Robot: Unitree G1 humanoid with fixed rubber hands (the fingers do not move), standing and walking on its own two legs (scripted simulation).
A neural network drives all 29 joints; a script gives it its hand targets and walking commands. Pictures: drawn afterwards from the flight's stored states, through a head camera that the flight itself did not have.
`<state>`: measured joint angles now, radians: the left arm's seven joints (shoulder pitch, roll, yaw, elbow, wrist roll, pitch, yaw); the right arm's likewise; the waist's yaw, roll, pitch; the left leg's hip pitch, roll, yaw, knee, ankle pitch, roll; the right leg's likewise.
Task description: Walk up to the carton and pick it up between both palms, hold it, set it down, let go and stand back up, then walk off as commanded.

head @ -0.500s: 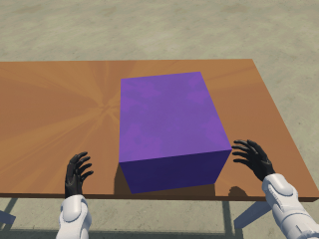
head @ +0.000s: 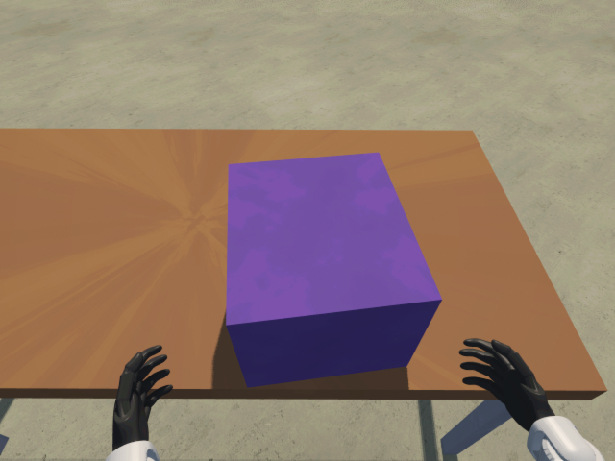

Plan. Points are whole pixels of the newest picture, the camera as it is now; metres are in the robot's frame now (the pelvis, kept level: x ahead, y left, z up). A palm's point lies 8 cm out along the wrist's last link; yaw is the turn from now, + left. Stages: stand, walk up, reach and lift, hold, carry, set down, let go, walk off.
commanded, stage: set down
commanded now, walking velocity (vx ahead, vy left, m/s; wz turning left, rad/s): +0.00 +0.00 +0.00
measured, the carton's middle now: (316, 263) +0.42 +0.03 -0.02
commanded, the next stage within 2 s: none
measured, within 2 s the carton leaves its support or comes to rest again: neither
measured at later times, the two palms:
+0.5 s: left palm (140, 431) +0.16 +0.23 -0.02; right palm (522, 406) +0.22 -0.25 -0.04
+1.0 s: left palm (137, 449) +0.14 +0.24 -0.05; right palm (515, 426) +0.20 -0.24 -0.06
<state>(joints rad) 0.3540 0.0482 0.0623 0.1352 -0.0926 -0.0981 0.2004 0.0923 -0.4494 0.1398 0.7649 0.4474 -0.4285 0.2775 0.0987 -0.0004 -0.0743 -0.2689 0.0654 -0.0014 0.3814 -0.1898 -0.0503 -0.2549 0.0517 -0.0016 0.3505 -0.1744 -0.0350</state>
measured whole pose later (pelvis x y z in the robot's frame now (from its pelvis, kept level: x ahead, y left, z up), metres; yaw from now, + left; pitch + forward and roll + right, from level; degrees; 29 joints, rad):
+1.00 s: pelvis +0.01 +0.01 +0.00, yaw +0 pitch +2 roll +0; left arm 0.38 0.09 0.05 0.25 -0.06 -0.05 0.12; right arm 0.17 -0.40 0.13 0.77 0.30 -0.38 0.16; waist 0.09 -0.02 -0.02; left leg -0.20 0.05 0.00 0.36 -0.21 -0.05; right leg -0.19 0.04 0.00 0.35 -0.20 -0.03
